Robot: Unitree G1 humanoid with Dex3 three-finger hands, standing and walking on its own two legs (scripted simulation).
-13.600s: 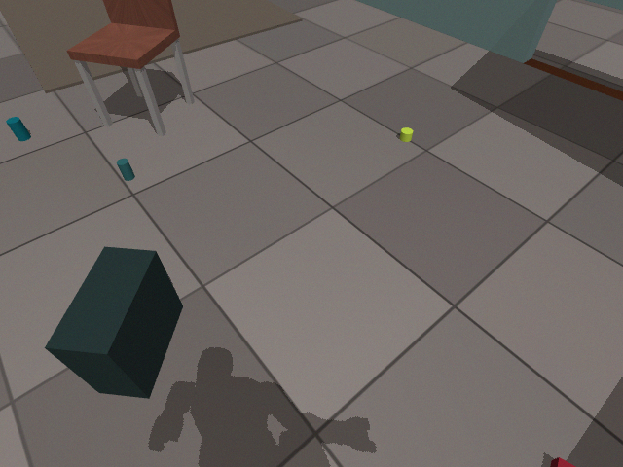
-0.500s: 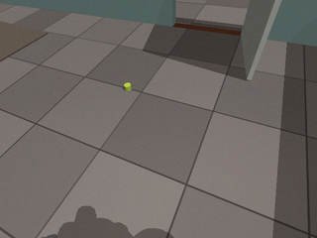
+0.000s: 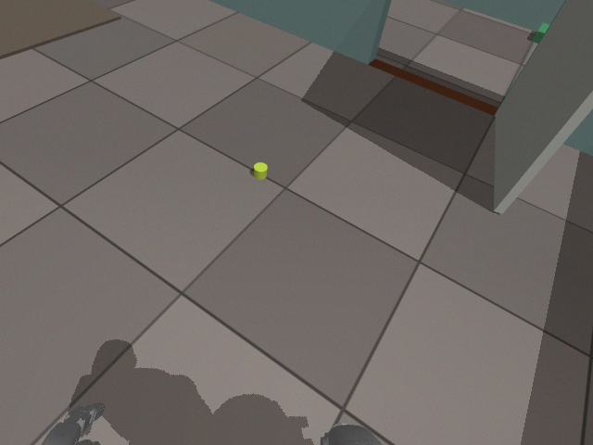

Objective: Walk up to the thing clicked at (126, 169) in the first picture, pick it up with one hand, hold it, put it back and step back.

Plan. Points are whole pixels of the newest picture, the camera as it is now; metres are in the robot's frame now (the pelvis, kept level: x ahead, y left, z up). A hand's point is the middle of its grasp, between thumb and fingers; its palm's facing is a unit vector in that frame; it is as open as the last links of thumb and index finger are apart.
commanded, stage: walk up
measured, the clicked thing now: out of the picture +0.65 +1.38 -0.72
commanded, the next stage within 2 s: none
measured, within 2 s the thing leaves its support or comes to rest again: neither
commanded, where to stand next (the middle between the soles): +0.29 -0.05 m, yaw +67 degrees
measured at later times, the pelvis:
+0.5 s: pelvis +0.20 -0.11 +0.00, yaw +22 degrees
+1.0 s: pelvis +0.29 -0.15 -0.04, yaw +43 degrees
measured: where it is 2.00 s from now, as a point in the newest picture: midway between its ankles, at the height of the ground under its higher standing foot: (305, 430)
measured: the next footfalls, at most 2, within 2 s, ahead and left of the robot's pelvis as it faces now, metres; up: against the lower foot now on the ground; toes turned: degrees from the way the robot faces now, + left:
right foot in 0.30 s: +0.28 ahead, -0.19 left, +0.00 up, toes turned +17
left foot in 0.70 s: +0.32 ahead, +0.05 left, +0.00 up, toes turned +33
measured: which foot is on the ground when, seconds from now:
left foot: down 0.00-0.30, up 0.32-0.68, down 0.70-0.96, up 0.98-1.00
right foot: up 0.00-0.28, down 0.30-0.72, up 0.74-0.92, down 0.94-1.00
